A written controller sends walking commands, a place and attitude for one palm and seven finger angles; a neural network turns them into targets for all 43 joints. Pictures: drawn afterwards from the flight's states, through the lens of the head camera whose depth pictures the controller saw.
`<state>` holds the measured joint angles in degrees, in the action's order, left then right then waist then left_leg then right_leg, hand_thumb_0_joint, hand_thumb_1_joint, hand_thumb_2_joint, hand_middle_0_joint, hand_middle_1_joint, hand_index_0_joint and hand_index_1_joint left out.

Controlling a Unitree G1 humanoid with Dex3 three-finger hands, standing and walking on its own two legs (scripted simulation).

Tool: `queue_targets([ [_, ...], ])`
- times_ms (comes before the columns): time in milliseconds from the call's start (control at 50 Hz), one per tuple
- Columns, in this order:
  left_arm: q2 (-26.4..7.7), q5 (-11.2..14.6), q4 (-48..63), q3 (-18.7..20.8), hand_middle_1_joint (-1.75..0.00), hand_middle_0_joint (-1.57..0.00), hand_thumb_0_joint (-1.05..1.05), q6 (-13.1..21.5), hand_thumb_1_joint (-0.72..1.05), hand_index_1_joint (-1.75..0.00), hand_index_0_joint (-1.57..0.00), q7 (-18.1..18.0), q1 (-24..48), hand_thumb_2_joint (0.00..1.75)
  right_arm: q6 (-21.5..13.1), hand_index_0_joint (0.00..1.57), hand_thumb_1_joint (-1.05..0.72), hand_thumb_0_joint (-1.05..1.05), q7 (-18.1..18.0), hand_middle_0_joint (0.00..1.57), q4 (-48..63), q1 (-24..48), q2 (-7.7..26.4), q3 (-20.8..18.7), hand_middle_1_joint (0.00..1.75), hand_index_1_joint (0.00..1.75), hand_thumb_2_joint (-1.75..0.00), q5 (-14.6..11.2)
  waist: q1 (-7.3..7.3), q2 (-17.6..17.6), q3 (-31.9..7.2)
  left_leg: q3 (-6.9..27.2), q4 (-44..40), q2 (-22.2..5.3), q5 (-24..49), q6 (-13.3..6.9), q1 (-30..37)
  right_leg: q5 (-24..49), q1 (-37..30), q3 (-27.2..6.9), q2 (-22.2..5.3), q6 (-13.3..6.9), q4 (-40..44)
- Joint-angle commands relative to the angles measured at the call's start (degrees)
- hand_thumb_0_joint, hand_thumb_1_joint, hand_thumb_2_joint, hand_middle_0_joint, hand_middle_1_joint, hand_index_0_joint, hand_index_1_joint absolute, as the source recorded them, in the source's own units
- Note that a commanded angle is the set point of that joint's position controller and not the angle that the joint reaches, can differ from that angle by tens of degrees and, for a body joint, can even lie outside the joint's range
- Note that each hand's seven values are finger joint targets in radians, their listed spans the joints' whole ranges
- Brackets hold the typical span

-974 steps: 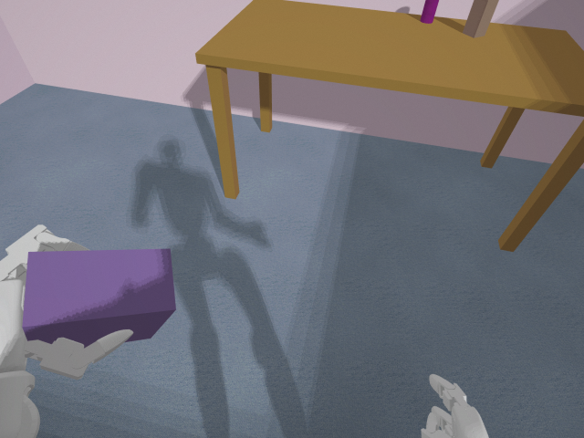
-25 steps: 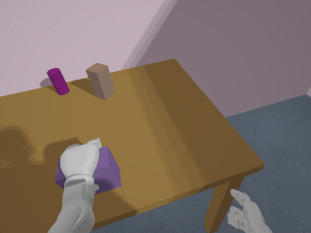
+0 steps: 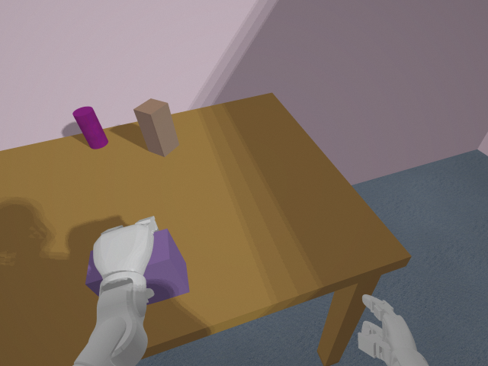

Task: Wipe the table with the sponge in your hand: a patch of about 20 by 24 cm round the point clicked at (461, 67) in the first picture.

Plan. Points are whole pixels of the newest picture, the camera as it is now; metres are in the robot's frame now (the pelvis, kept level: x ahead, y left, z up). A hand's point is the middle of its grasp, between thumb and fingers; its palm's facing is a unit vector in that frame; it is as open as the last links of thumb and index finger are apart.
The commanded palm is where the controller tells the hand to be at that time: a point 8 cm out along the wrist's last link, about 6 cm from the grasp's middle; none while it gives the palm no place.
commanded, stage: wipe back along the middle lane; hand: left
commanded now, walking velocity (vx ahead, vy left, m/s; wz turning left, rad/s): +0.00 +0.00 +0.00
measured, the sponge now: (146, 277) +0.26 +0.23 +0.00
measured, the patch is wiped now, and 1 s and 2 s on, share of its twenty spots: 0.75 0.85 0.85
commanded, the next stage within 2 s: slide across to the third lane in 0.06 s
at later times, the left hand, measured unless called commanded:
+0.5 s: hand (140, 262) +0.26 +0.23 +0.05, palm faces -0.01 -0.07 -1.00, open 10.2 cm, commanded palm +0.23 +0.18 +0.09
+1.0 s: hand (172, 253) +0.29 +0.18 +0.05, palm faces +0.00 -0.03 -1.00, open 10.2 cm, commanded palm +0.25 +0.14 +0.09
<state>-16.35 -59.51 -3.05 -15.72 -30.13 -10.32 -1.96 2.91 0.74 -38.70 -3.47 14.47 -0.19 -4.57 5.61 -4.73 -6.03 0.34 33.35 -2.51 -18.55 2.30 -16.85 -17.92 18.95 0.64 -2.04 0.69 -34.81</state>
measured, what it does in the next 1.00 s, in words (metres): stands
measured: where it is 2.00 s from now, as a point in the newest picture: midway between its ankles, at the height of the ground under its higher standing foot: outside the picture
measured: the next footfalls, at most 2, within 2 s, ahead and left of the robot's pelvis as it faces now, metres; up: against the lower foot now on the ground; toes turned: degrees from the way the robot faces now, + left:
none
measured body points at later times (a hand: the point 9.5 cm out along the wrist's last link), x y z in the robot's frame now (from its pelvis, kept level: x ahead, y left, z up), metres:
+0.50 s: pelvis +0.00 +0.00 +0.00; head -0.02 -0.04 +0.45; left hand +0.26 +0.22 +0.10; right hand +0.23 -0.20 -0.09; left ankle -0.01 +0.15 -0.73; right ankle +0.00 -0.13 -0.73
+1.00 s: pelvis -0.02 -0.01 +0.00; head -0.05 -0.05 +0.45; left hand +0.28 +0.17 +0.10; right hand +0.23 -0.20 -0.09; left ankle -0.01 +0.15 -0.73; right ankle +0.00 -0.13 -0.73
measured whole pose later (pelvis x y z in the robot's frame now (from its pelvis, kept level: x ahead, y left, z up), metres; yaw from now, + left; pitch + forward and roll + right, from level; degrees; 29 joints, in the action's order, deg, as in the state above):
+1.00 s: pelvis -0.02 -0.01 +0.00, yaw +2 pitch +0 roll +1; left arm -10.5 -57.5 -21.2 -26.9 -32.6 -12.0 15.4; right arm 2.4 2.0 -42.8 -1.0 13.4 -1.0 -5.3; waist 6.6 -5.0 -5.6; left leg 2.0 31.7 -1.6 -15.9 2.5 -16.3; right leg -16.5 18.1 2.1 -2.9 0.3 -34.2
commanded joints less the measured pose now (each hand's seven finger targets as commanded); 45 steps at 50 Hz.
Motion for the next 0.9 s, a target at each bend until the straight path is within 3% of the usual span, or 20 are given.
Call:
queue_targets([
  [0,-2.66,2.98,2.44,2.72,-1.6,-1.2,0.0,-0.11,0.1,-1.6,-1.2,1.54,-0.52,1.3,-3.36,0.2,-0.9,0.0,-0.23,0.2,10.01,11.81,5.71,-1.83,0.3,0.3,-0.9,0.0,0.79,10.91,-4.2,-0.82,-3.58,3.69,12.52,-3.7,0.83,14.64,-4.02,0.78,3.14,-3.31,5.84],
  [40,-0.94,3.29,3.15,0.6,-1.6,-1.2,0.0,-0.39,0.1,-1.6,-1.2,1.71,0.56,1.3,-3.37,0.2,-0.9,0.0,-0.31,0.2,10.53,12.31,5.32,-1.5,0.3,0.3,-0.9,-0.17,0.47,10.36,-3.44,-1.01,-3.69,3.69,12.25,-3.83,0.82,13.86,-3.62,1.34,2.92,-3.07,5.94],
  [100,-5.2,3.26,1.87,5.23,-1.6,-1.2,0.0,-0.59,0.1,-1.6,-1.2,1.29,0.35,1.3,-3.49,0.2,-0.9,0.0,-0.73,0.2,9.62,11.68,6.06,-1.81,0.3,0.3,-0.9,0.03,1.05,10.76,-4.0,-0.9,-3.83,3.72,11.48,-3.7,0.95,13.02,-4.05,0.3,3.18,-3.18,6.63],
  [180,-1.3,2.92,2.84,0.5,-1.6,-1.2,0.0,-0.93,0.1,-1.6,-1.2,2.05,4.46,1.3,-3.49,0.2,-0.9,0.0,-0.88,0.2,10.06,12.42,5.48,-1.3,0.3,0.3,-0.9,0.02,0.16,9.29,-2.98,-0.97,-4.55,3.63,10.88,-3.8,1.33,10.87,-2.86,1.42,2.86,-3.03,6.94],
  [200,-3.15,2.57,3.29,2.17,-1.6,-1.2,0.0,-0.96,0.1,-1.6,-1.2,1.85,6.31,1.3,-3.53,0.2,-0.9,0.0,-1.0,0.2,9.71,12.19,5.79,-1.59,0.3,0.3,-0.9,0.12,0.17,8.47,-3.64,-0.69,-4.59,3.56,10.79,-3.81,1.85,10.16,-2.76,0.85,3.13,-3.34,7.02],
  [240,0.24,2.66,3.41,-1.58,-1.6,-1.2,0.0,-0.89,0.1,-1.6,-1.2,2.29,8.22,1.3,-3.77,0.2,-0.9,0.0,-0.9,0.2,10.07,12.62,5.15,-1.37,0.3,0.3,-0.9,0.03,-0.23,8.73,-3.9,-0.71,-4.59,3.61,10.93,-4.03,2.24,10.05,-2.49,1.84,3.0,-3.26,6.71],
  [300,-2.32,2.92,3.68,0.75,-1.6,-1.2,0.0,-0.14,0.1,-1.6,-1.2,2.27,12.37,1.3,-3.77,0.2,-0.9,0.0,-1.31,0.2,9.3,12.5,5.6,-1.58,0.3,0.3,-0.9,0.19,-0.41,8.95,-4.88,-0.36,-5.0,3.36,10.14,-4.0,2.94,8.91,-2.63,1.24,3.17,-3.41,7.23],
  [320,0.81,3.21,5.18,-2.37,-1.6,-1.2,0.0,0.37,0.1,-1.6,-1.2,2.42,13.69,1.3,-4.26,0.2,-0.9,0.0,-1.24,0.2,10.04,12.81,5.02,-1.35,0.3,0.3,-0.9,0.07,-0.69,8.85,-6.64,-0.44,-4.92,3.61,10.75,-4.21,3.37,9.77,-3.28,2.1,3.01,-3.25,6.49],
  [340,1.51,3.64,3.69,-2.91,-1.6,-1.2,0.0,0.64,0.1,-1.6,-1.2,2.52,12.51,1.3,-4.48,0.2,-0.9,0.0,-1.24,0.2,9.75,12.91,4.8,-1.37,0.3,0.3,-0.9,0.01,-0.65,9.66,-4.95,-0.28,-5.0,3.44,10.73,-4.2,3.19,9.58,-2.72,2.32,2.95,-3.22,6.81],
  [400,0.21,3.75,5.82,-1.94,-1.6,-1.2,0.0,1.93,0.1,-1.6,-1.2,2.3,14.76,1.3,-4.76,0.2,-0.9,0.0,-1.26,0.2,9.38,12.81,4.98,-1.6,0.3,0.3,-0.9,0.27,-0.58,8.92,-6.99,-0.11,-5.05,3.31,11.64,-4.16,4.53,10.78,-3.62,1.76,3.08,-3.41,6.98],
  [440,4.46,3.92,4.27,-6.14,-1.6,-1.2,0.0,2.3,0.1,-1.6,-1.2,2.47,15.59,1.3,-4.86,0.2,-0.9,0.0,-0.99,0.2,9.15,13.25,4.38,-1.26,0.3,0.3,-0.9,0.09,-1.28,8.89,-4.94,-0.11,-5.28,3.23,11.64,-4.09,4.36,10.52,-2.43,2.62,2.97,-3.36,6.92],
  [460,3.75,3.96,3.59,-5.32,-1.6,-1.2,0.0,2.47,0.1,-1.6,-1.2,2.35,15.02,1.3,-4.77,0.2,-0.9,0.0,-0.97,0.2,8.79,12.96,4.57,-1.51,0.3,0.3,-0.9,0.15,-0.96,10.12,-5.18,0.04,-5.37,3.14,11.76,-4.09,4.43,10.62,-2.71,2.49,2.98,-3.36,7.16],
  [500,4.24,4.24,4.74,-6.36,-1.6,-1.2,0.0,2.79,0.1,-1.6,-1.2,2.09,18.22,1.3,-4.92,0.2,-0.9,0.0,-0.92,0.2,8.89,13.68,4.5,-1.49,0.3,0.3,-0.9,0.03,-1.28,8.27,-5.59,0.3,-5.78,3.04,11.11,-4.0,4.89,9.87,-2.5,2.4,3.14,-3.58,7.02],
  [520,6.42,4.52,4.34,-8.67,-1.6,-1.2,0.0,2.98,0.1,-1.6,-1.2,2.03,19.98,1.3,-5.18,0.2,-0.9,0.0,-0.88,0.2,8.97,13.5,4.22,-1.33,0.3,0.3,-0.9,-0.12,-1.7,8.9,-5.4,0.14,-5.68,3.24,10.78,-4.23,4.79,9.56,-2.12,2.85,3.1,-3.39,6.96],
  [600,7.21,5.37,2.44,-9.03,-1.6,-1.2,0.0,3.56,0.1,-1.6,-1.2,1.56,20.84,1.3,-5.24,0.2,-0.9,0.0,-0.58,0.2,8.18,13.92,4.33,-1.64,0.3,0.3,-0.9,-0.28,-1.56,9.01,-5.75,0.34,-5.99,3.15,10.25,-4.0,4.99,9.4,-2.31,2.74,3.13,-3.57,7.07],
  [640,9.88,5.43,1.27,-11.57,-1.6,-1.2,0.0,3.73,0.1,-1.6,-1.2,1.42,20.6,1.3,-5.29,0.2,-0.9,0.0,-0.21,0.2,8.12,14.17,3.94,-1.6,0.3,0.3,-0.9,-0.44,-1.69,9.41,-5.88,0.26,-5.68,3.3,10.81,-4.08,5.1,9.86,-2.23,3.07,3.0,-3.49,6.94],
  [700,9.04,5.78,0.04,-10.94,-1.6,-1.2,0.0,3.6,0.1,-1.6,-1.2,1.06,24.83,1.3,-4.91,0.2,-0.9,0.0,-0.18,0.2,7.41,14.66,4.32,-1.66,0.3,0.3,-0.9,-0.6,-2.1,10.02,-5.01,0.34,-6.4,3.14,8.5,-3.94,4.58,7.78,-1.83,2.99,3.05,-3.56,7.36],
  [760,11.82,5.79,-3.28,-13.0,-1.6,-1.2,0.0,3.02,0.1,-1.6,-1.2,0.58,28.27,1.3,-4.84,0.2,-0.9,0.0,0.02,0.2,6.73,14.99,3.93,-1.45,0.3,0.3,-0.9,-0.86,-2.22,9.67,-4.17,0.31,-6.71,3.41,6.93,-3.97,4.33,6.31,-0.81,3.55,3.04,-3.51,7.39],
  [800,11.09,5.99,-4.26,-11.93,-1.6,-1.2,0.0,2.81,0.1,-1.6,-1.2,-0.11,30.23,1.3,-4.75,0.2,-0.9,0.0,0.07,0.2,6.5,15.11,4.06,-1.65,0.3,0.3,-0.9,-0.87,-1.93,10.26,-5.54,0.44,-7.02,3.5,6.28,-3.84,4.14,5.83,-1.37,3.48,3.16,-3.55,7.14],
  [880,12.9,5.53,-7.86,-12.85,-1.6,-1.2,0.0,1.94,0.1,-1.6,-1.2,-1.09,31.31,1.3,-4.13,0.2,-0.9,0.0,1.01,0.2,6.05,15.44,3.87,-1.72,0.3,0.3,-0.9,-0.86,-1.53,10.13,-6.7,-0.03,-6.31,3.57,7.76,-3.68,4.05,7.21,-1.64,3.69,3.0,-3.76,6.66],
])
